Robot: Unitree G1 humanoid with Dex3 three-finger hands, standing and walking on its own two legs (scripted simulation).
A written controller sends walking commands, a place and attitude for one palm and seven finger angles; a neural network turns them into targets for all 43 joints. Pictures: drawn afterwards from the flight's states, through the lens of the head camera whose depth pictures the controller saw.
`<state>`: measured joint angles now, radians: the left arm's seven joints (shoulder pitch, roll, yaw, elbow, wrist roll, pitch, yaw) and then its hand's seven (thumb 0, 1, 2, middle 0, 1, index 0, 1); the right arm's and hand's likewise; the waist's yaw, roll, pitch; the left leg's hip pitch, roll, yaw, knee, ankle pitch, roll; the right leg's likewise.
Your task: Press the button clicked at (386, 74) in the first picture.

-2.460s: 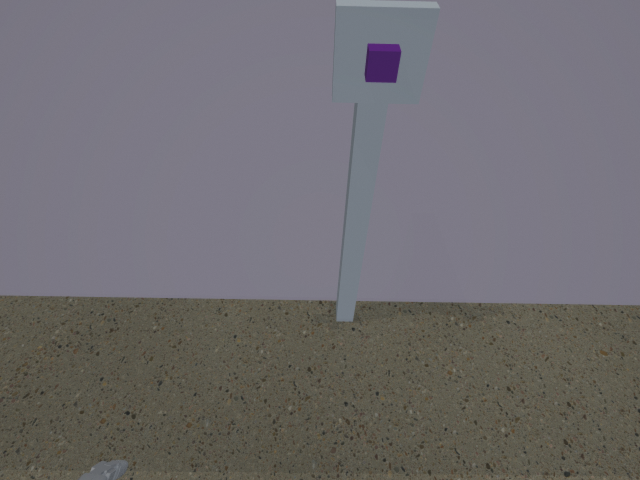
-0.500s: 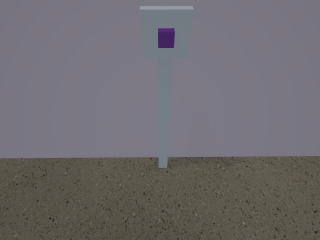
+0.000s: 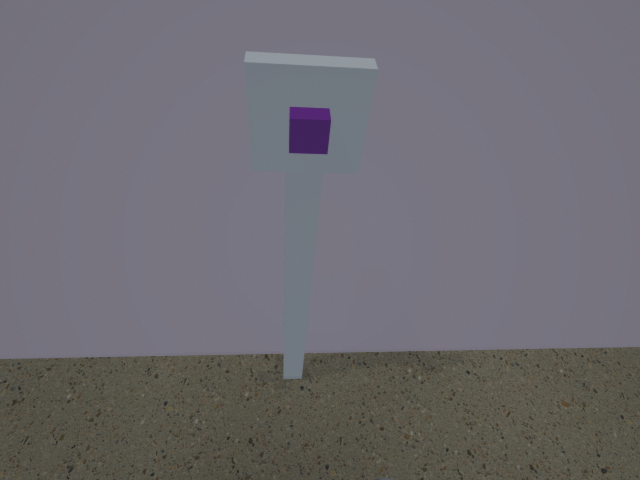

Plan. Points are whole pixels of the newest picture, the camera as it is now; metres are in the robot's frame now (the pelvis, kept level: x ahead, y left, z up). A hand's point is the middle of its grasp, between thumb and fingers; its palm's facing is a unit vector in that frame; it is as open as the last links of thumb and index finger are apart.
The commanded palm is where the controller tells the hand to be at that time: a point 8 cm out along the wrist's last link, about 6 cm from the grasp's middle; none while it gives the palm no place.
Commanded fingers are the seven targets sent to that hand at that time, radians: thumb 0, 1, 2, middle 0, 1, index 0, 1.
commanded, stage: come to a stop and stand still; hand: left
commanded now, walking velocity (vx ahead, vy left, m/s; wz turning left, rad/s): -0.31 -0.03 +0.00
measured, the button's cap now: (308, 129) +0.50 +0.07 +0.19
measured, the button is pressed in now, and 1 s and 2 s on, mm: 0 0 0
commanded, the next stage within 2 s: look again from close up in 1.52 s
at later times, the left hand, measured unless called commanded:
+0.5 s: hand out of the picture +0.10 +0.13 -0.15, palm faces +0.08 -0.96 -0.26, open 7.3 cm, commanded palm none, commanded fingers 0.00 0.90 0.90 -0.20 -0.30 -0.20 -0.30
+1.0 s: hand out of the picture -0.01 +0.18 -0.18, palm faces +0.06 -0.99 -0.12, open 7.4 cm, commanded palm none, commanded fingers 0.00 0.90 0.90 -0.20 -0.30 -0.20 -0.30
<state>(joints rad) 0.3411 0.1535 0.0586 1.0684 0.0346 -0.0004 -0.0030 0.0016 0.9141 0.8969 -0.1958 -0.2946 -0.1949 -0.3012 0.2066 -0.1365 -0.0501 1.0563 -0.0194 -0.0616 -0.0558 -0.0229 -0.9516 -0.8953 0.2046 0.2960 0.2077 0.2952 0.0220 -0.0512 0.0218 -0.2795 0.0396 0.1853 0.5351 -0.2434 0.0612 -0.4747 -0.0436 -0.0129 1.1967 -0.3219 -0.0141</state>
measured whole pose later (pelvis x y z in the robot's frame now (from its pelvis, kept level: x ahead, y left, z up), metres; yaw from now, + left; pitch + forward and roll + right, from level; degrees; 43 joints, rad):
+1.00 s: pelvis +0.02 +0.01 +0.02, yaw +2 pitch +2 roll -2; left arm 0.30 0.19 0.04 1.11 0.02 0.06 0.00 0.00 0.91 0.90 -0.19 -0.29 -0.19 -0.30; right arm 0.35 -0.07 0.00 1.12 -0.02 -0.02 -0.07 0.00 -0.90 -0.90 0.20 0.30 0.21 0.30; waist -0.02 -0.06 0.03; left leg -0.10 0.00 0.06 0.33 -0.26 0.05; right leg -0.35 -0.02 -0.02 0.79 -0.38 0.05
